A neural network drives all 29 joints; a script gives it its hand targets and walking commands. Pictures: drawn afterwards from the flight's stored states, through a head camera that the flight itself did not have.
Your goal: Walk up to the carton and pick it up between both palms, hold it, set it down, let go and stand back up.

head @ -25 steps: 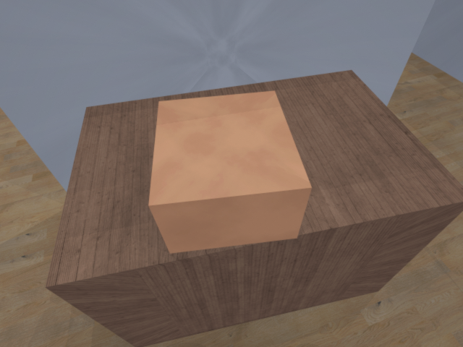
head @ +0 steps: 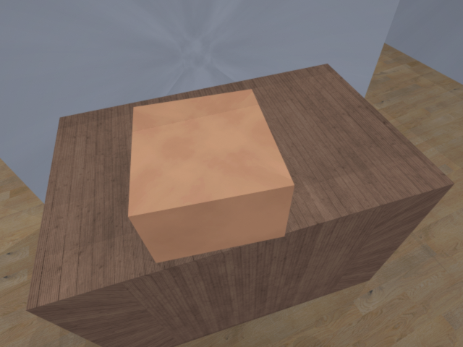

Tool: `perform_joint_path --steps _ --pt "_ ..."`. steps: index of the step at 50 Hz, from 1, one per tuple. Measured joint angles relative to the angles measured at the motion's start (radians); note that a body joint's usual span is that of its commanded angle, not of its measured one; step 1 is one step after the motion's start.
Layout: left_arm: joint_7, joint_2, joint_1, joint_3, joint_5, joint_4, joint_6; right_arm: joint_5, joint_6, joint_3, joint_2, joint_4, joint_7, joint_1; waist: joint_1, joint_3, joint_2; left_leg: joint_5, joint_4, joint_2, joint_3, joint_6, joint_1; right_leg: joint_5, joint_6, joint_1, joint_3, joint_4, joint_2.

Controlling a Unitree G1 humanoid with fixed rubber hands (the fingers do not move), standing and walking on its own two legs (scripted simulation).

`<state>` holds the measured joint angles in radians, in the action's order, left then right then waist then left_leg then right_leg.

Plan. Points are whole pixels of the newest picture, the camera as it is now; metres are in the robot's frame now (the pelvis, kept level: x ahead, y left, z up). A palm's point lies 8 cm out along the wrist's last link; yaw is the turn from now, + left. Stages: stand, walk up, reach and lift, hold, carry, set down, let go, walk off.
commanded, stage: walk up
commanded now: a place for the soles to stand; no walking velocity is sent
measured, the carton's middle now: (207, 170) +0.49 +0.09 -0.01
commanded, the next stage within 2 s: reach and lift in 0.42 s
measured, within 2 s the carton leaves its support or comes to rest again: neither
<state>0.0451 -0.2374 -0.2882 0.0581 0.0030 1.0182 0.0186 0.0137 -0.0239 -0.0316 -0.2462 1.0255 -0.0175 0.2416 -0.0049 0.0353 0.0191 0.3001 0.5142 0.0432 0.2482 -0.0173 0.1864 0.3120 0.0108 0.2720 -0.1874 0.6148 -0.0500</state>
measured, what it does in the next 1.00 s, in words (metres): stands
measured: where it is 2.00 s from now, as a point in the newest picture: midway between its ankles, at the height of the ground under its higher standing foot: outside the picture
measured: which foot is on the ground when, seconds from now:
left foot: down 0.00-1.00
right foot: down 0.00-1.00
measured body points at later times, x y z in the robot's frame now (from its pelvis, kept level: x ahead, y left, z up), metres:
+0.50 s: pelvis -0.01 +0.00 -0.01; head +0.03 -0.01 +0.44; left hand +0.05 +0.26 -0.16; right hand +0.03 -0.26 -0.17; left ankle -0.01 +0.10 -0.73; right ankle +0.01 -0.12 -0.73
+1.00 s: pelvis -0.03 -0.02 -0.02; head +0.01 -0.01 +0.43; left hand +0.13 +0.27 -0.11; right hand +0.14 -0.22 -0.13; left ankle -0.02 +0.11 -0.73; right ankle +0.01 -0.12 -0.73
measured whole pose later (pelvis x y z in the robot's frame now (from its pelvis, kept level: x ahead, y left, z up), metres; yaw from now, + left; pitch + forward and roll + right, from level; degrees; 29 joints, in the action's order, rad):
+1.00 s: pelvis -0.03 -0.02 -0.02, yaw +5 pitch -1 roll -1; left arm -0.06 -0.34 -0.09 -0.02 0.06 0.40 -0.51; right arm -0.02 -0.17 0.07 -0.11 0.61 0.00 0.12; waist -0.04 0.11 0.00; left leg 0.35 0.76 0.08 0.09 0.01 0.39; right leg 0.33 -0.03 0.39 0.04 0.73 -0.02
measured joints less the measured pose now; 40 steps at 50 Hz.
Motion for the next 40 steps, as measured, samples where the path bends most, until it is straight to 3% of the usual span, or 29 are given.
perform_joint_path --steps 22,24,26,28,30,31,35,38,40 --pt "0.001 0.0 -0.018 0.012 -0.003 -0.017 0.0 0.001 -0.007 -0.009 -0.008 0.029 0.003 0.039 -0.004 -0.004 -0.003 0.002 -0.016 0.009 0.028 0.005 -0.016 -0.003 -0.01 0.002 -0.028 -0.006 -0.014" --pt "-0.018 -0.016 0.057 0.014 -0.035 -0.041 -0.136 0.058 0.002 0.074 0.004 0.042 0.039 -0.008 -0.032 0.003 -0.011 0.03 0.08 -0.001 -0.047 0.006 0.08 0.03 -0.027 0.065 0.07 0.053 0.025" --pt "-0.032 -0.043 0.189 0.003 -0.043 -0.109 -0.322 0.085 -0.026 0.128 0.01 0.0 0.078 -0.087 -0.043 0.059 -0.009 0.059 0.181 -0.004 -0.091 -0.001 0.159 0.051 -0.002 0.119 0.13 0.132 0.05" --pt "-0.054 -0.057 0.296 -0.021 -0.014 -0.242 -0.476 0.058 -0.066 0.15 0.003 -0.081 0.09 -0.161 -0.03 0.098 -0.009 0.068 0.263 0.004 -0.115 0.001 0.225 0.07 -0.014 0.165 0.16 0.191 0.051" --pt "-0.088 -0.056 0.37 -0.049 0.044 -0.373 -0.582 -0.005 -0.092 0.147 -0.011 -0.137 0.078 -0.241 -0.021 0.112 -0.016 0.098 0.332 0.02 -0.131 0.003 0.273 0.08 -0.011 0.197 0.179 0.229 0.042" --pt "-0.107 -0.053 0.397 -0.064 0.076 -0.424 -0.622 -0.043 -0.103 0.137 -0.018 -0.154 0.069 -0.281 -0.02 0.114 -0.019 0.111 0.359 0.029 -0.138 0.005 0.288 0.072 -0.029 0.207 0.192 0.243 0.036" --pt "-0.177 -0.033 0.389 -0.11 0.178 -0.58 -0.72 -0.163 -0.155 0.073 -0.025 -0.219 0.033 -0.359 -0.03 0.112 -0.026 0.105 0.379 0.054 -0.158 0.018 0.256 0.077 -0.023 0.161 0.222 0.23 0.019" --pt "-0.198 -0.032 0.283 -0.101 0.199 -0.669 -0.731 -0.175 -0.194 0.056 -0.001 -0.284 0.011 -0.315 -0.043 0.094 -0.009 0.104 0.324 0.047 -0.166 0.023 0.191 0.06 -0.028 0.094 0.23 0.173 0.021" --pt "-0.186 -0.042 0.222 -0.086 0.186 -0.689 -0.717 -0.149 -0.212 0.06 0.019 -0.334 0.005 -0.259 -0.045 0.079 0.008 0.092 0.284 0.036 -0.168 0.022 0.166 0.051 -0.034 0.072 0.233 0.144 0.029"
